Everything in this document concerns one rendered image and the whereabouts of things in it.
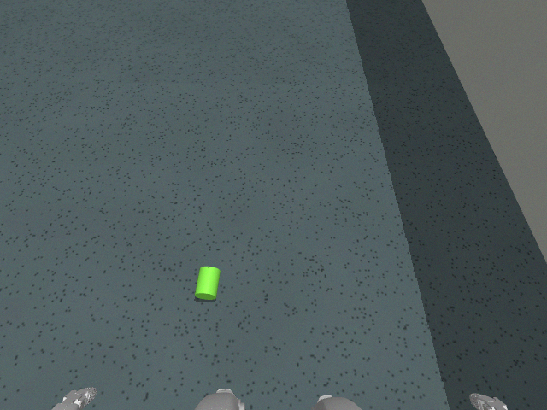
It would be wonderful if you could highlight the left robot hand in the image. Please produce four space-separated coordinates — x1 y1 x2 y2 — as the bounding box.
52 387 97 410

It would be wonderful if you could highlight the right robot hand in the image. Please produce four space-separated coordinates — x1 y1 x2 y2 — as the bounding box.
469 393 508 410

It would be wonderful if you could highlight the can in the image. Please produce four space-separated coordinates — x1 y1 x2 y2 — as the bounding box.
195 266 221 300

